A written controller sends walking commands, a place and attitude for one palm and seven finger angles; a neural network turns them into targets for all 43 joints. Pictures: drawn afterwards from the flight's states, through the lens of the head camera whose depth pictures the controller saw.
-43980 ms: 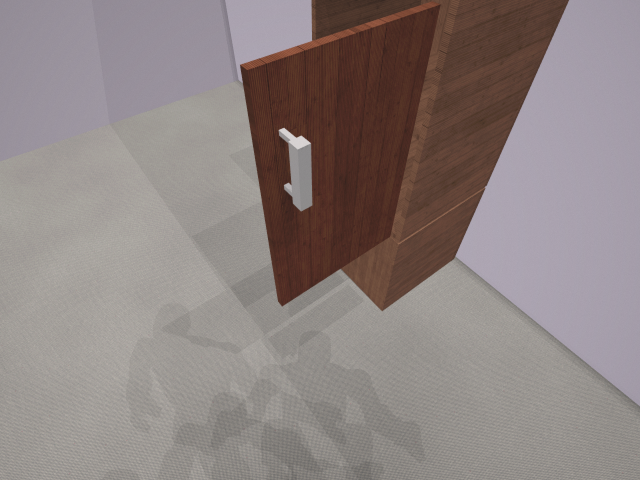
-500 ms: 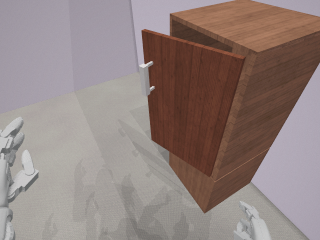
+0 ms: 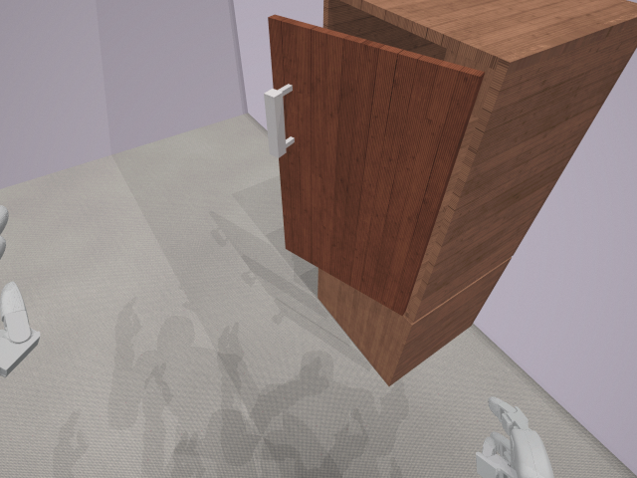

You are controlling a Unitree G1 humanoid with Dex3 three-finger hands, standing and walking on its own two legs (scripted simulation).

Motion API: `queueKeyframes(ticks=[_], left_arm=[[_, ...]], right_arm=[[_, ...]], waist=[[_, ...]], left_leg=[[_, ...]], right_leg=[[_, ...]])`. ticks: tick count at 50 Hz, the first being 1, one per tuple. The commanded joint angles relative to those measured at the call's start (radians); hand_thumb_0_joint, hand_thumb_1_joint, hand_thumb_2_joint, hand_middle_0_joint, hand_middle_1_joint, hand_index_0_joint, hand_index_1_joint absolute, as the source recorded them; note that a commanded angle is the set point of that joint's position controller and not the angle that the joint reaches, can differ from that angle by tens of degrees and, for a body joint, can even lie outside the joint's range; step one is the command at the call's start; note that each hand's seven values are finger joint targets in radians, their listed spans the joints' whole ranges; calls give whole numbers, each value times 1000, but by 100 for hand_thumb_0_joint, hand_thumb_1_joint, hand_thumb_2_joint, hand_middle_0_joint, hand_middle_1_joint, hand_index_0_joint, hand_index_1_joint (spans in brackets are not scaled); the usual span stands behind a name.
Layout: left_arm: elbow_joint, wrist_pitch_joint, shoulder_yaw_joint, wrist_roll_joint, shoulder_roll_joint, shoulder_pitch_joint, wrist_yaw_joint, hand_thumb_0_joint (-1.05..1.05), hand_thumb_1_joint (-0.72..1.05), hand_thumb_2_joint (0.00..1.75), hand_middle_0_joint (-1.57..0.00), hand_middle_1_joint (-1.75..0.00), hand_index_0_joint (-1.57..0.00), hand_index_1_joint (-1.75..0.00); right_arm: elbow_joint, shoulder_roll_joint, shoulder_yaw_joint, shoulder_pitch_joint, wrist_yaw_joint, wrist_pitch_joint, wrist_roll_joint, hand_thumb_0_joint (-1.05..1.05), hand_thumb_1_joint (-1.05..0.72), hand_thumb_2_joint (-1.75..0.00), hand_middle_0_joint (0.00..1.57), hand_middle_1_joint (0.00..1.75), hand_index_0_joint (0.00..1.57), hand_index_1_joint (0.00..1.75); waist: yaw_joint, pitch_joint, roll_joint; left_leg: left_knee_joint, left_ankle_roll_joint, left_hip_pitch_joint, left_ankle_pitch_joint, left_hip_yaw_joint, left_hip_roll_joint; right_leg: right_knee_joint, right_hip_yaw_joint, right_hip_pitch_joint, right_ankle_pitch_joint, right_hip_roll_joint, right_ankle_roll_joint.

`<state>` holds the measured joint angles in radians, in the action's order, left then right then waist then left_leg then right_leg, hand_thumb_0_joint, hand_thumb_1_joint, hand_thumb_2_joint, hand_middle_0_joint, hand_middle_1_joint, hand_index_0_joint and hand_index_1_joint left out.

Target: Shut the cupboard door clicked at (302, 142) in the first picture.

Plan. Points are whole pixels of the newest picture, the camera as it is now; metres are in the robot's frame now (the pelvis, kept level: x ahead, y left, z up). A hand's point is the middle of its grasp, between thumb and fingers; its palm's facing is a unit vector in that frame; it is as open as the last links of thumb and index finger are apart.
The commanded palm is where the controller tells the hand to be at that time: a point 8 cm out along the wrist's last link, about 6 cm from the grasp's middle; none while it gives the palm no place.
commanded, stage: step back with the hand held close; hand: left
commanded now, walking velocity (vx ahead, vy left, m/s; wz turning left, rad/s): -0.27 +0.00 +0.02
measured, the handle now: (282, 120) +0.71 +0.12 +0.09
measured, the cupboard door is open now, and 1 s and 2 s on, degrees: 20 20 20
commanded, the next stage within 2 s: stop stepping back and stand still in 0.70 s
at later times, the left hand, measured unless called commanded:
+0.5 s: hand out of the picture +0.11 +0.26 +0.18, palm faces +0.51 -0.73 -0.46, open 7.4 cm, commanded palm +0.04 +0.29 +0.19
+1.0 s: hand out of the picture -0.06 +0.30 +0.19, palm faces +0.71 -0.62 -0.34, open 7.4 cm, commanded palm -0.13 +0.31 +0.19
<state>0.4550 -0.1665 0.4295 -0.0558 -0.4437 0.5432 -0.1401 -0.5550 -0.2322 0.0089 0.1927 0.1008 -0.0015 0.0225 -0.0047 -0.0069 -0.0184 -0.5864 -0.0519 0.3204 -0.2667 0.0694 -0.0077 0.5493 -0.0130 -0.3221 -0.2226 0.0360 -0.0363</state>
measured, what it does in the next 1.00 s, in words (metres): walks backwards: left foot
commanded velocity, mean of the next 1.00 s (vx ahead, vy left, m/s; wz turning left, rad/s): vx -0.22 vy -0.02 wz -0.06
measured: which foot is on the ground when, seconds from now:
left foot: down 0.00-0.76, up 0.78-0.88, down 0.90-1.00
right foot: down 0.00-0.90, up 0.92-1.00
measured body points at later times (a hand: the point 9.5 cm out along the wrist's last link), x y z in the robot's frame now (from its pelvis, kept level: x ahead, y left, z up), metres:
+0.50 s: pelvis -0.08 -0.02 -0.02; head -0.08 +0.00 +0.43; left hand +0.08 +0.29 +0.20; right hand +0.08 -0.26 -0.09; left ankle +0.03 +0.09 -0.72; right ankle +0.04 -0.14 -0.73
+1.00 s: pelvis -0.20 -0.02 -0.01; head -0.22 +0.00 +0.44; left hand -0.11 +0.33 +0.21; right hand +0.02 -0.20 -0.08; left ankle -0.17 +0.11 -0.73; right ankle -0.10 -0.14 -0.65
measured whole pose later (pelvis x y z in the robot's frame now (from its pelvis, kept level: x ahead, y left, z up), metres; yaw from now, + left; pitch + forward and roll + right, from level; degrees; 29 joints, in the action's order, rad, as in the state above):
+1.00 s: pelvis -0.20 -0.02 -0.01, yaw +12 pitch -4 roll -2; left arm 0.49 -0.23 0.48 -0.04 -0.40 0.39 -0.18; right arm -0.61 -0.16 0.01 0.20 0.06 0.12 0.01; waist -0.03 0.04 0.01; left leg -0.74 -0.02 0.36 -0.31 0.03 0.06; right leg 1.17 0.06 -0.63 -0.40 -0.06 -0.05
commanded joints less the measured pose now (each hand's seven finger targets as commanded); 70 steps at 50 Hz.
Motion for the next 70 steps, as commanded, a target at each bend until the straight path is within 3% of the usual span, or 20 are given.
queueKeyframes(ticks=[1,5,14,32,35,38,40,42,43,44,45,46,49,57,59,61,62,63,65,70], left_arm=[[190,-82,161,14,-176,-40,-29,0,90,90,-20,-30,-20,-30],[198,-106,132,31,-142,-93,-34,0,90,90,-20,-30,-20,-30],[231,-143,131,42,-155,-152,-54,0,90,90,-20,-30,-20,-30],[258,-161,225,46,-195,-84,-51,0,90,90,-20,-30,-20,-30],[282,-157,242,30,-206,-70,-44,0,90,90,-20,-30,-20,-30],[289,-115,186,13,-221,-106,-52,0,90,90,-20,-30,-20,-30],[314,-93,179,21,-232,-229,-56,0,90,90,-20,-30,-20,-30],[290,-106,159,20,-209,-251,-54,0,90,90,-20,-30,-20,-30],[255,-109,136,22,-182,-274,-51,0,90,90,-20,-30,-20,-30],[263,-123,112,26,-151,-314,-45,0,90,90,-20,-30,-20,-30],[311,-141,121,27,-144,-362,-54,0,90,90,-20,-30,-20,-30],[290,-142,139,40,-181,-366,-64,0,90,90,-20,-30,-20,-30],[222,-95,76,10,-79,-152,-36,0,90,90,-20,-30,-20,-30],[291,-41,65,12,-152,-149,-54,0,90,90,-20,-30,-20,-30],[283,-36,118,10,-210,-121,-58,0,90,90,-20,-30,-20,-30],[282,-50,196,10,-293,-130,-68,0,90,90,-20,-30,-20,-30],[239,-81,238,4,-324,-126,-78,0,90,90,-20,-30,-20,-30],[155,-70,153,-5,-204,-65,-70,0,90,90,-20,-30,-20,-30],[153,-75,146,5,-181,-35,-67,0,90,90,-20,-30,-20,-30],[185,-99,85,24,-161,-140,-68,0,90,90,-20,-30,-20,-30]], right_arm=[[155,-147,44,-81,4,66,-11,0,-90,-90,20,30,20,30],[157,-145,39,-59,3,88,-8,0,-90,-90,20,30,20,30],[124,-129,30,-36,-4,133,-22,0,-90,-90,20,30,20,30],[130,-132,59,-65,-14,155,-8,0,-90,-90,20,30,20,30],[117,-113,67,-60,-25,162,-8,0,-90,-90,20,30,20,30],[31,-69,78,-20,-61,103,-24,0,-90,-90,20,30,20,30],[33,-58,68,-17,-64,65,-35,0,-90,-90,20,30,20,30],[68,-75,51,2,-32,89,-25,0,-90,-90,20,30,20,30],[58,-102,49,20,-16,96,-28,0,-90,-90,20,30,20,30],[54,-140,52,27,-8,111,-38,0,-90,-90,20,30,20,30],[74,-165,60,16,-4,142,-34,0,-90,-90,20,30,20,30],[95,-117,75,-35,12,166,-32,0,-90,-90,20,30,20,30],[81,-110,71,-44,-54,181,-1,0,-90,-90,20,30,20,30],[98,-88,16,-60,-34,139,-33,0,-90,-90,20,30,20,30],[95,-80,18,-41,-29,119,-30,0,-90,-90,20,30,20,30],[86,-73,10,-40,-37,106,-37,0,-90,-90,20,30,20,30],[82,-70,7,-44,-43,116,-34,0,-90,-90,20,30,20,30],[67,-69,31,-13,-37,120,-1,0,-90,-90,20,30,20,30],[64,-81,27,-46,-33,112,-6,0,-90,-90,20,30,20,30],[46,-88,36,-45,-11,130,-15,0,-90,-90,20,30,20,30]], waist=[[-10,-84,-107],[5,-47,-97],[14,-24,-28],[5,-75,-115],[9,-60,-38],[36,-84,321],[63,-59,371],[44,-27,299],[57,-27,139],[64,-1,-106],[56,-15,-403],[36,-35,-279],[26,6,-118],[20,-66,-260],[28,-99,-122],[13,-99,113],[4,-108,148],[8,-111,266],[5,2,149],[19,27,113]], left_leg=[[264,-28,352,-149,-169,163],[269,-48,499,-412,-182,160],[135,-12,367,-398,-155,95],[161,-61,625,-598,-188,192],[-37,-16,492,-569,-88,121],[-734,99,-31,-276,-56,-13],[-784,99,-132,-221,-80,9],[-307,52,-194,-321,-81,17],[-57,37,-183,-303,-45,-4],[180,-17,-76,-374,-144,92],[377,-115,72,-457,-407,356],[338,-136,140,-195,-392,400],[320,-106,116,-341,-283,358],[400,34,29,-430,-88,226],[136,40,67,-288,4,145],[-239,58,257,-127,19,67],[-327,67,312,-118,27,70],[-411,77,390,-163,-14,32],[-366,73,370,-108,-36,70],[-3,42,-42,41,62,31]], right_leg=[[101,28,314,147,-24,19],[128,54,342,59,-20,21],[-32,146,97,-197,32,61],[293,165,223,-89,-58,62],[144,328,-28,-303,8,119],[-459,739,-591,-778,309,253],[-454,484,-612,-593,230,180],[-312,340,-498,-445,132,111],[-201,292,-434,-462,90,71],[69,215,-363,-393,-9,41],[529,33,-282,-291,-126,-16],[726,60,-202,-250,-105,-23],[778,51,-290,-194,-64,-15],[-64,-171,177,-236,-130,51],[-208,-25,252,-187,-17,116],[-333,391,259,-4,281,256],[-307,377,328,286,309,279],[-247,376,390,371,273,257],[-213,284,283,464,254,250],[-220,120,21,-37,157,165]])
